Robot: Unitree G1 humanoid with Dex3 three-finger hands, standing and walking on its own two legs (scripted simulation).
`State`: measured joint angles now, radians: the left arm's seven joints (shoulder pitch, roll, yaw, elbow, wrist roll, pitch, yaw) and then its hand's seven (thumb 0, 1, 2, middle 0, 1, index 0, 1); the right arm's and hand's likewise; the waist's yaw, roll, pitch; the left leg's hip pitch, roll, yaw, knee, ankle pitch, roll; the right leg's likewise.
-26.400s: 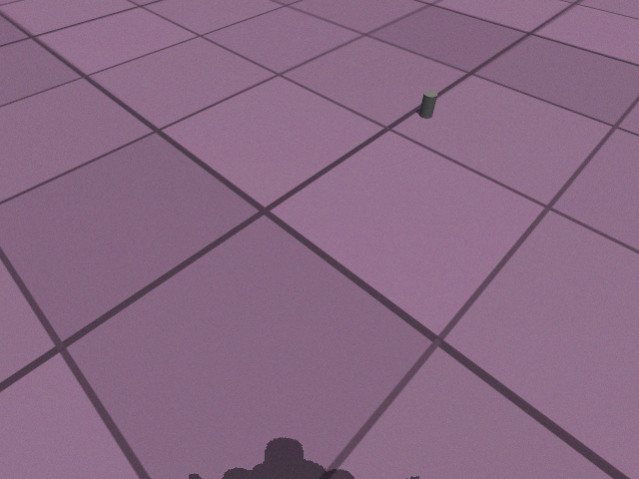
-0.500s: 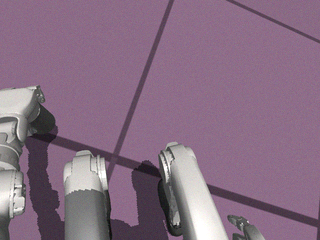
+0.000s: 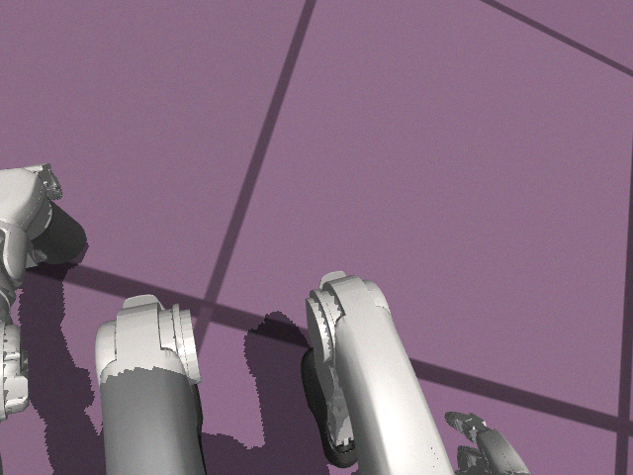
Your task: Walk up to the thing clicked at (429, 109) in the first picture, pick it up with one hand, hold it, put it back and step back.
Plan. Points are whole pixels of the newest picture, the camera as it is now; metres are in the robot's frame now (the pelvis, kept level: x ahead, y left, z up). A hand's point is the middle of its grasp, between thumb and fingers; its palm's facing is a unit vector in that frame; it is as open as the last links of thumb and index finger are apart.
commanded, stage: rest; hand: left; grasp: from above
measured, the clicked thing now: (40, 228) +0.43 +0.32 -0.24
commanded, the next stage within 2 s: open in 0.40 s
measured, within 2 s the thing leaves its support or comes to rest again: rests again in 0.22 s
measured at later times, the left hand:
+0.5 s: hand (28, 230) +0.43 +0.32 -0.21, palm faces -0.47 -0.11 -0.88, open 10.1 cm
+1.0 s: hand (28, 228) +0.43 +0.32 -0.22, palm faces -0.45 -0.09 -0.89, open 12.6 cm
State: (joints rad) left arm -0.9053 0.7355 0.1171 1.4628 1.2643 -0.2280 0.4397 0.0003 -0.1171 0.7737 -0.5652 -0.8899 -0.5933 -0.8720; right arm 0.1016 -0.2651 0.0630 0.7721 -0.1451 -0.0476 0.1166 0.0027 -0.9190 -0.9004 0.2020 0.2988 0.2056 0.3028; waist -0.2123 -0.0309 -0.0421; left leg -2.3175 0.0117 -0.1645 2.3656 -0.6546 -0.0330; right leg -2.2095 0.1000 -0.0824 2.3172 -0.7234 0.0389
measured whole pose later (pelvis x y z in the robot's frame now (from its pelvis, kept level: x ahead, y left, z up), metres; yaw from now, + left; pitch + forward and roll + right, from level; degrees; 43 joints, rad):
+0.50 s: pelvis +0.00 +0.00 -0.02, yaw -2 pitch +32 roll -9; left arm -0.93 0.80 0.12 1.56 1.25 -0.25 0.48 0.00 -0.14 0.79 -0.60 -0.86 -0.62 -0.84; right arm 0.09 -0.27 0.13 0.76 -0.18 -0.07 0.14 0.00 -0.91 -0.90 0.20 0.30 0.21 0.30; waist -0.22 -0.05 0.01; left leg -2.35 0.02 -0.20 2.46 -0.67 -0.04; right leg -2.24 0.12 -0.11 2.39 -0.73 0.05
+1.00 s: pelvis +0.00 +0.00 -0.03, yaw -3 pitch +30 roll -10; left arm -0.94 0.84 0.11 1.60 1.25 -0.23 0.52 0.00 -0.42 1.06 -0.22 -1.14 -0.23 -1.12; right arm 0.11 -0.28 0.15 0.76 -0.19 -0.11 0.16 0.00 -0.90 -0.90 0.20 0.30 0.21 0.30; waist -0.25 -0.06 0.03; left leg -2.36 0.01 -0.22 2.48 -0.66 -0.04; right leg -2.24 0.12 -0.13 2.39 -0.70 0.05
